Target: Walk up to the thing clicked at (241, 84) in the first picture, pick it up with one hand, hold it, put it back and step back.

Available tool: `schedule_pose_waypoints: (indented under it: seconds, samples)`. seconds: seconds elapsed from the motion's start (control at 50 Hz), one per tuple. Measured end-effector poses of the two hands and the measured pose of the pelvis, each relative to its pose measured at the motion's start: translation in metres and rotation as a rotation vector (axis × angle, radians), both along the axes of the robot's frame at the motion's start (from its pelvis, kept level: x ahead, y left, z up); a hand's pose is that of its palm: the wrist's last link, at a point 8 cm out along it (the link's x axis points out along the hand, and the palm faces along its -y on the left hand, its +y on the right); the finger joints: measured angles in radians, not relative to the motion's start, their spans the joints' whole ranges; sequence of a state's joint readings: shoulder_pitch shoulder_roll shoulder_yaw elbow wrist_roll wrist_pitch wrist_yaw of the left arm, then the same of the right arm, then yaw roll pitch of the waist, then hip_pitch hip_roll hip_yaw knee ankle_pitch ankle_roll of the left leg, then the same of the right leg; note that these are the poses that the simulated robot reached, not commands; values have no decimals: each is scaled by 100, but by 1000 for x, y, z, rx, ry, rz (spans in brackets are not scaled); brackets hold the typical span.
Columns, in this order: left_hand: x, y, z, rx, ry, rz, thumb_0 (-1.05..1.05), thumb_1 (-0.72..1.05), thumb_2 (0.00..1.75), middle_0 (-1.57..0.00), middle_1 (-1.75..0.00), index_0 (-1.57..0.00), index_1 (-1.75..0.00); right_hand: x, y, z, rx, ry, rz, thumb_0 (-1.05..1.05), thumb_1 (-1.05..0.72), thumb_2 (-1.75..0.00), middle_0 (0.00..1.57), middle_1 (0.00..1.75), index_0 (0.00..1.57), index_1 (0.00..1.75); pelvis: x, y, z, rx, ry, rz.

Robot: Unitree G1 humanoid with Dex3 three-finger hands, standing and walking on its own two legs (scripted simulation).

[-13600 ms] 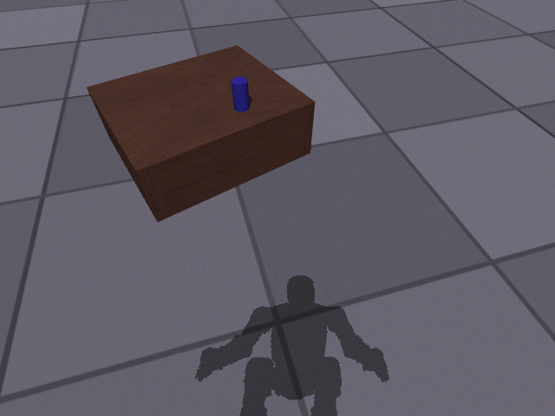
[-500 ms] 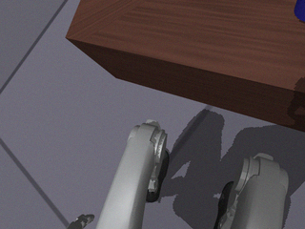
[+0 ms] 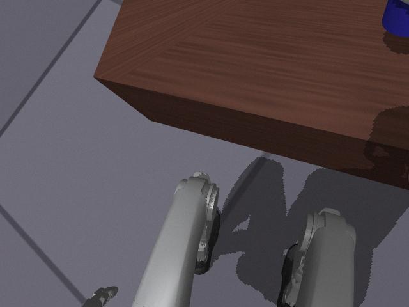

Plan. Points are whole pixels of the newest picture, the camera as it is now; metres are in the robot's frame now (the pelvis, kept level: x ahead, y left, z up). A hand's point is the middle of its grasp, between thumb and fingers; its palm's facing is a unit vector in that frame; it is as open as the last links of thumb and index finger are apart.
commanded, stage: settle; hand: right
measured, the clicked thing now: out of the picture +0.63 -0.17 +0.05
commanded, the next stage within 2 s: lift in 0.70 s
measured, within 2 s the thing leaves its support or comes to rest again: neither
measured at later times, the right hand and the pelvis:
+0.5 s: hand out of the picture +0.63 -0.18 +0.10, palm faces +0.11 +0.99 -0.04, open 11.3 cm; pelvis +0.01 +0.00 +0.04, yaw +0 degrees
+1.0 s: hand out of the picture +0.62 -0.18 +0.11, palm faces +0.10 +0.99 -0.05, open 11.4 cm; pelvis +0.02 +0.00 +0.06, yaw -1 degrees
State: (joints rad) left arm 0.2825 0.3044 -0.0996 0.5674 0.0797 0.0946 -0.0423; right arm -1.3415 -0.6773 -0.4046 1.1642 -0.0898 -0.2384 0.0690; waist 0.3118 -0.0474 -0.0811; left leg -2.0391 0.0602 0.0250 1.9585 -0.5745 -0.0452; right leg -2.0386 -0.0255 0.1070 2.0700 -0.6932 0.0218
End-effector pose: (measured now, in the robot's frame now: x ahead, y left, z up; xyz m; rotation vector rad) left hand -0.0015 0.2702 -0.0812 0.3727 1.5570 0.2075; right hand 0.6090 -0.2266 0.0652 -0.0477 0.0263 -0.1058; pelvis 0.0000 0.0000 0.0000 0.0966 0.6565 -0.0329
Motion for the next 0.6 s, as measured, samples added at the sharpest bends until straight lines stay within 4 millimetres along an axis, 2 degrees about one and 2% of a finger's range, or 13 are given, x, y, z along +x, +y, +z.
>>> schedule_pose_waypoints:
  seconds: [0.22, 0.42, 0.6]
  samples:
    - [0, -1, 14, -5, -2, 21, 0, 88, 92, -20, -30, -19, -31, -7, 0, 15, 0, 0, -5, 3, 52, -95, 78, 107, 68, 98, 1, 1, 18, -12, -1, 2]
    - [7, -5, 29, 0, -27, 37, 0, 89, 92, -20, -30, -19, -31, -6, -2, 32, 6, 2, -5, 3, 52, -95, 77, 109, 67, 99, 5, -1, 35, -9, 3, 5]
    - [12, -8, 42, 5, -30, 36, 0, 89, 92, -20, -30, -19, -31, -5, -8, 38, 4, 4, -6, 3, 52, -95, 76, 109, 66, 100, 9, -4, 47, -10, 7, 4]
